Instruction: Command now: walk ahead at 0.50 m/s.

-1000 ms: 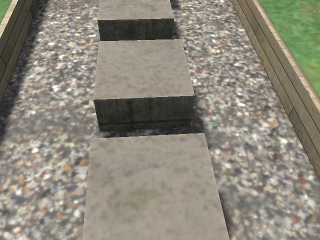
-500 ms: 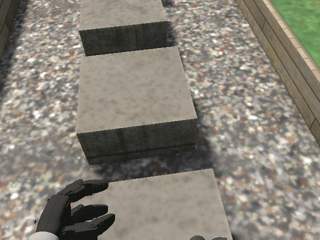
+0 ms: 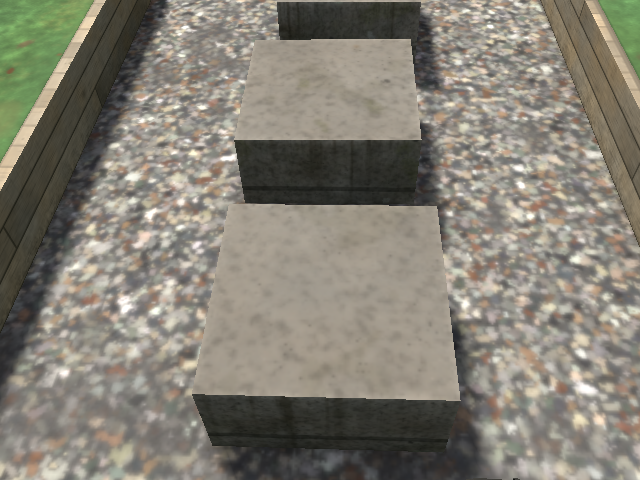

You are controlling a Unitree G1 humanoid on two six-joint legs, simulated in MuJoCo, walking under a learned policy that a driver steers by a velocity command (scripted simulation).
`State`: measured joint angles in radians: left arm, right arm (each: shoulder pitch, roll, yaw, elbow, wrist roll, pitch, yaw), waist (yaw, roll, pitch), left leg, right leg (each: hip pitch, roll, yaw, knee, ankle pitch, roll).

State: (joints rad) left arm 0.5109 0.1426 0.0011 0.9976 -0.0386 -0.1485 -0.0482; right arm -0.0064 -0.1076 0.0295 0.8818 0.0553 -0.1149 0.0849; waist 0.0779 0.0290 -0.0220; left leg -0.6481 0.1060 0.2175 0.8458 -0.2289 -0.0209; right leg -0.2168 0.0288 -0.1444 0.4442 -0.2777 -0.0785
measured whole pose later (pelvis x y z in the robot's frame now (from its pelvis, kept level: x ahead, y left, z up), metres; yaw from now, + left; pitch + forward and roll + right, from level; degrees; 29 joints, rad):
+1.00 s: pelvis +0.49 +0.04 -0.04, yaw -2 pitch +0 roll +1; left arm 0.67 0.12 -0.01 1.13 -0.04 -0.10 -0.10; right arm -0.03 -0.16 0.00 0.68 0.08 -0.12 0.15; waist 0.09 0.02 0.04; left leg -0.97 0.04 0.21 0.88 0.07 0.15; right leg 0.44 0.07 -0.18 -0.03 -0.41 -0.04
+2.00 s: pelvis +0.86 +0.03 +0.00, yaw +19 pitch +1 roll +0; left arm 0.29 0.14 0.04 0.91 -0.06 -0.12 -0.04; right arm 0.32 -0.21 -0.07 0.87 0.06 -0.10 0.04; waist 0.00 0.02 -0.04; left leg -0.59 0.01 0.13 1.22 -0.48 0.02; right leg -0.28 0.03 -0.11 0.48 -0.24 -0.09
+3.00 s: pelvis +1.21 +0.10 -0.01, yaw -7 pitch +0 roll +1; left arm 0.43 0.23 0.06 0.92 -0.05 -0.11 -0.04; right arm 0.17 -0.27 -0.04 0.73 0.08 -0.05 0.07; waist 0.07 0.04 -0.05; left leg -0.78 0.12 0.12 1.25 -0.39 -0.02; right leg 0.04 0.14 -0.03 0.32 -0.36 -0.16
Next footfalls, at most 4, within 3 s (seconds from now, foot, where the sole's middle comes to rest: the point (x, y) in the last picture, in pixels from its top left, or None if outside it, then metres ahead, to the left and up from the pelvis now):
0.12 left None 0.18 0.09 -0.78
0.56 right None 0.27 -0.01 -0.78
1.10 left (334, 338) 0.84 0.09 -0.78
1.82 right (380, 307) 0.93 -0.02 -0.78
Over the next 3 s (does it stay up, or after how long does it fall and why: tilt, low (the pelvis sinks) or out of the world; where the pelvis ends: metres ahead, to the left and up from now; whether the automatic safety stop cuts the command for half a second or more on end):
stays up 1.21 0.10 -0.01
